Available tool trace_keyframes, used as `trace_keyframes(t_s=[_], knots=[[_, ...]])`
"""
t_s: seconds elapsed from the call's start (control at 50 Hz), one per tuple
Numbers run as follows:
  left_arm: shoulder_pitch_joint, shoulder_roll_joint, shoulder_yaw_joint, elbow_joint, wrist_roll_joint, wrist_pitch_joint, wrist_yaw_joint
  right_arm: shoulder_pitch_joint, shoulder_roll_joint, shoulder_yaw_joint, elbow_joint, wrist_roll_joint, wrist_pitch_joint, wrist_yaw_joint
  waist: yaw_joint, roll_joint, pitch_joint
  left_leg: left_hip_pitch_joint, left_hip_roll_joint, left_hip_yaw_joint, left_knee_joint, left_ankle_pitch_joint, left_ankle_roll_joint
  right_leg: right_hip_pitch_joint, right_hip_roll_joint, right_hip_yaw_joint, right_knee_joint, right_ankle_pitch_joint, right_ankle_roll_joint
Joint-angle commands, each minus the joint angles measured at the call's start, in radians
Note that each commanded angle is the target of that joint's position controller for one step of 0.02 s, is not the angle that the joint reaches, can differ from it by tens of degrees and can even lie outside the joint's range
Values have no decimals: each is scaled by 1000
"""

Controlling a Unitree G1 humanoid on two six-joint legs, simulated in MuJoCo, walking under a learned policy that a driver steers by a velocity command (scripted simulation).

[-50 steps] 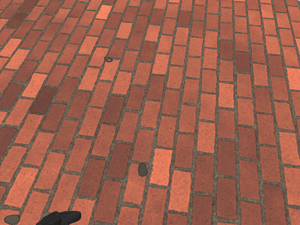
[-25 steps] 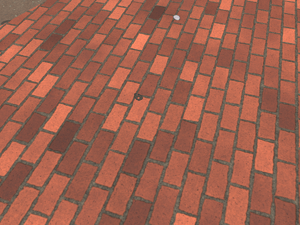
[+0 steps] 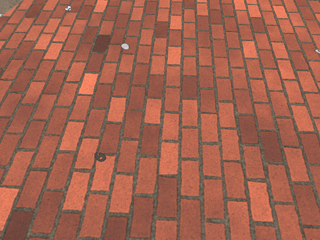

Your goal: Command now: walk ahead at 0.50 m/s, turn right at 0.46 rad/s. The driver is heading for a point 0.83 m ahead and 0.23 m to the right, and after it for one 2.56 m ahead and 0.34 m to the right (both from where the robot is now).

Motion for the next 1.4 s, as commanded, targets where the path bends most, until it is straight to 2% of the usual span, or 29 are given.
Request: trace_keyframes(t_s=[0.02,0.1,0.14,0.16,0.18,0.2,0.22,0.26,0.28,0.34,0.46,0.56,0.62,0.64,0.66,0.68,0.7,0.76,0.8,0.9,1.04,1.08,1.12,1.14,1.16,1.18,1.24,1.3,1.4], knots=[[-153,24,-8,-117,1,-13,-23,40,-163,-33,-30,10,10,-10,-26,63,102,24,317,-43,-32,429,106,-61,9,-53,-71,-19,-15],[-128,65,9,-164,-4,-8,-50,7,-209,-48,-54,19,43,-22,34,119,44,104,346,10,159,902,74,73,90,-153,-93,-209,-72],[91,144,52,-126,-9,-4,-48,-33,-230,-53,-76,22,57,-29,163,135,-82,33,314,37,471,1055,39,384,167,-179,-142,-217,-129],[254,222,88,-90,-6,3,-28,-37,-222,-47,-96,18,51,-29,236,62,-173,-181,271,38,753,812,-2,685,107,-31,-192,-196,-181],[272,322,104,-85,-10,2,-15,62,-56,1,-142,-15,20,-5,124,-206,-259,-652,63,-22,1129,-175,-66,1055,-159,505,-236,-270,-363],[311,267,82,-105,4,-6,-14,-17,-110,-2,-170,26,-32,13,168,-140,-386,-803,2,-260,1276,-338,-53,1152,-244,805,-400,-346,-425],[280,205,66,-103,13,-15,-10,-125,-158,-15,-202,61,-59,24,189,-90,-261,-896,65,-297,1260,-251,-21,1086,-206,652,-416,-286,-359],[128,135,45,-137,6,-25,-12,-151,-160,-21,-197,31,-66,14,98,57,-104,-795,145,-283,1073,-120,-14,769,-123,417,-432,-103,-292],[85,115,36,-155,14,-28,-9,-130,-173,-31,-196,19,-51,11,61,50,-84,-714,167,-288,1020,-97,-24,663,-99,362,-454,-32,-283],[84,148,40,-165,8,-29,5,-125,-141,-32,-216,1,-13,7,26,34,-42,-650,172,-260,869,-52,-72,509,-63,285,-499,48,-281],[175,185,52,-156,-1,-13,30,-341,-95,-11,-293,3,-10,11,107,-32,-2,-567,83,-223,424,333,-101,418,35,189,-482,-66,-190],[229,171,48,-142,-6,0,34,-398,-147,-24,-336,20,-29,30,121,-64,-10,-542,56,-265,295,274,-71,554,-19,324,-368,-153,-166],[195,154,42,-163,1,9,39,-253,-189,-46,-306,16,-48,30,35,-98,-62,-339,51,-243,229,205,-15,567,9,358,-225,-66,-128],[178,105,22,-180,10,4,35,-113,-230,-60,-285,-3,-53,26,-31,-58,-177,-113,159,-325,267,205,43,488,56,293,-23,-74,-94],[277,52,7,-197,-1,-6,37,34,-307,-80,-264,-23,-46,20,-25,148,-324,245,369,-670,245,79,178,191,185,155,305,-305,-17],[349,78,0,-198,-17,-14,36,77,-290,-81,-230,2,-34,31,-8,369,-351,328,481,-1005,140,-127,259,-26,191,128,506,-677,7],[305,157,16,-178,-23,-12,33,32,-197,-56,-246,20,-28,32,-23,236,-216,230,445,-924,115,-263,224,-101,133,159,593,-615,13],[118,146,21,-218,13,-11,29,-87,-123,-26,-255,-1,-10,34,11,87,0,-118,308,-585,50,-25,153,-37,44,93,486,-442,1],[154,108,12,-217,2,-8,21,-95,-124,-25,-243,2,-15,35,49,143,-5,-191,288,-512,14,83,170,31,16,68,406,-419,5],[29,60,-16,-260,16,-18,12,-55,-198,-43,-215,22,-11,26,23,108,-2,-210,269,-355,-38,248,179,65,-4,2,100,-223,27],[-134,87,-15,-313,-2,-28,-12,49,-232,-46,-166,43,20,26,-23,130,32,-119,299,-309,13,246,130,160,51,-42,-161,-146,8],[-80,112,-2,-304,1,-31,-14,36,-247,-47,-160,46,31,23,30,136,9,-102,304,-294,91,358,104,272,77,-66,-224,-170,-22],[156,198,40,-244,23,-30,1,38,-196,-25,-167,35,33,20,145,85,-143,-225,208,-216,427,495,38,661,38,-17,-246,-105,-84],[276,305,61,-241,56,-23,13,84,-103,8,-207,7,18,21,160,-128,-303,-571,81,-146,816,133,-44,1032,-238,330,-229,54,-207],[302,278,53,-228,47,-15,10,126,-103,13,-192,19,3,20,155,-245,-393,-715,17,-256,1015,-366,-62,1063,-354,573,-326,163,-302],[258,213,32,-232,39,-15,7,81,-197,-16,-187,43,5,18,157,-127,-273,-758,60,-315,1103,-345,-63,946,-315,431,-314,263,-269],[72,114,3,-233,28,-27,-6,23,-172,-26,-187,33,50,4,57,-67,-99,-677,151,-273,966,-199,-77,636,-184,115,-380,337,-179],[1,135,14,-218,49,-39,6,46,-131,-28,-196,28,94,-4,4,-80,-72,-577,134,-250,933,-70,-104,488,-171,-1,-457,384,-193],[-5,159,24,-186,39,-15,48,-71,-104,-23,-269,20,103,14,31,-63,-62,-569,146,-218,690,132,-99,518,-160,-135,-479,286,-177]])
Keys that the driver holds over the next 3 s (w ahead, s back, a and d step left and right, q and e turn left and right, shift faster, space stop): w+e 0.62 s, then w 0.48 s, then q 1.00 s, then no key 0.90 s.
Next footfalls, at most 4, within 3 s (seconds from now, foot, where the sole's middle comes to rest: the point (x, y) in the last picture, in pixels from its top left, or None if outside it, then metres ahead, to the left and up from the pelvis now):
0.16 right None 0.26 -0.13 -0.78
0.64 left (160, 221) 0.58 0.00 -0.78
1.12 right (236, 196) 0.68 -0.35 -0.78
1.60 left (192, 164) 0.86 -0.17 -0.78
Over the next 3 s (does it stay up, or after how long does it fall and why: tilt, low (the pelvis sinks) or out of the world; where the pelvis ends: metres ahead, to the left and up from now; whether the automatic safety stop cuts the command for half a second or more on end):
stays up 0.76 -0.25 0.00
